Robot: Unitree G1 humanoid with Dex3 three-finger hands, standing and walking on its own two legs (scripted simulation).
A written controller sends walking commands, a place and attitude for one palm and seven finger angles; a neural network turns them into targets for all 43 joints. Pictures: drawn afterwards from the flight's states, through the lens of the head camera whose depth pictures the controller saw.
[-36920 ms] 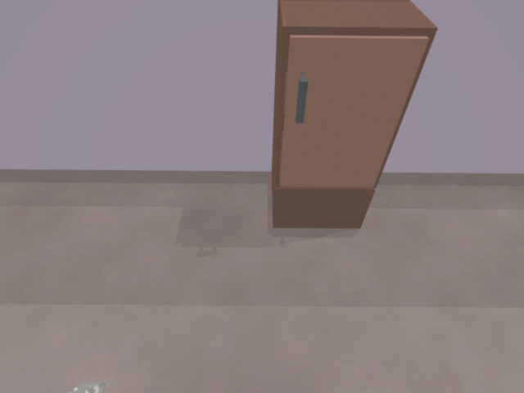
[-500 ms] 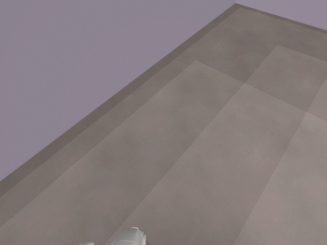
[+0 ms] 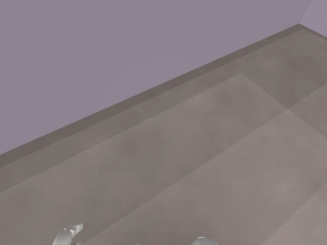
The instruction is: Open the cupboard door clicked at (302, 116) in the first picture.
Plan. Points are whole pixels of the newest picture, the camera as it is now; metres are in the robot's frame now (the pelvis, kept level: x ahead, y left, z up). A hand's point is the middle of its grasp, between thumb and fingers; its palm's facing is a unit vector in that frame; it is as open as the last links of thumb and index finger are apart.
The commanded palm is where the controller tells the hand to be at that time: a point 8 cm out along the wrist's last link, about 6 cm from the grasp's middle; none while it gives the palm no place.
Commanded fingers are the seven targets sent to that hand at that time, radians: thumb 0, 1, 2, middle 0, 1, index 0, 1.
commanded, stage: turn to face it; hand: left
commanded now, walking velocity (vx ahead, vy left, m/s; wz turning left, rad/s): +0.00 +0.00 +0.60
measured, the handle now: out of the picture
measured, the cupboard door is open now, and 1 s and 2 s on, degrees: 50 50 50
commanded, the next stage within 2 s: none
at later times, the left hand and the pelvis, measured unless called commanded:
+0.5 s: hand out of the picture -0.04 +0.19 -0.19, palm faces +0.37 -0.90 -0.24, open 7.3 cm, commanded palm none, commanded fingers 0.00 0.90 0.90 -0.20 -0.30 -0.20 -0.30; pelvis +0.00 -0.03 -0.02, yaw +21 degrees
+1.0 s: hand out of the picture -0.02 +0.14 -0.15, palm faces +0.58 -0.77 -0.27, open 7.4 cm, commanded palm none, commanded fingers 0.00 0.90 0.90 -0.20 -0.30 -0.20 -0.30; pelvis +0.03 -0.07 +0.00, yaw +38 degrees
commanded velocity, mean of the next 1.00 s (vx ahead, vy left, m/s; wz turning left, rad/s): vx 0.00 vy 0.00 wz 0.60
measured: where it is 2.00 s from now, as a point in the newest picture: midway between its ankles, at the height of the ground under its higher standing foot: outside the picture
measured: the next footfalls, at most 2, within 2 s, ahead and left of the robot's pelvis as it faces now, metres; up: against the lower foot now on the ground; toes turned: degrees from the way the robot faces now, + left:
right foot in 0.08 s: +0.04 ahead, -0.14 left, +0.00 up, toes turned +1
left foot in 0.48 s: +0.01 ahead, +0.10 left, +0.00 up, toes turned +25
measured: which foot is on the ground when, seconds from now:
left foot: down 0.00-0.08, up 0.10-0.46, down 0.48-0.86, up 0.88-1.00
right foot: up 0.00-0.06, down 0.08-0.48, up 0.50-0.84, down 0.86-1.00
